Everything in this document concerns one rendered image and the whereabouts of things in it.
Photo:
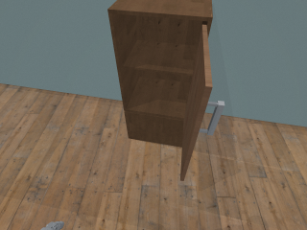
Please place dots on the cupboard door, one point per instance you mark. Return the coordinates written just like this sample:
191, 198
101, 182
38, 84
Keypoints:
199, 94

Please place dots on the handle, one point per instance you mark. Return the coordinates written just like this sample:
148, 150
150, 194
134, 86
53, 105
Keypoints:
219, 107

